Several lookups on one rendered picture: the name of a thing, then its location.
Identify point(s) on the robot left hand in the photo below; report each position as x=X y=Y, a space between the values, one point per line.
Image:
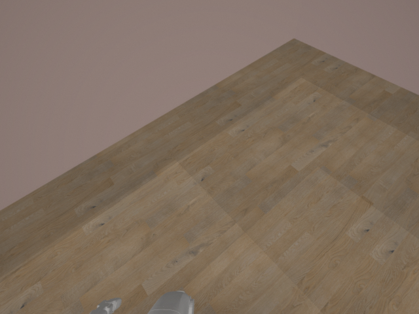
x=107 y=306

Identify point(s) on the robot left thigh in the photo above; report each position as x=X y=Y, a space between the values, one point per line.
x=174 y=302

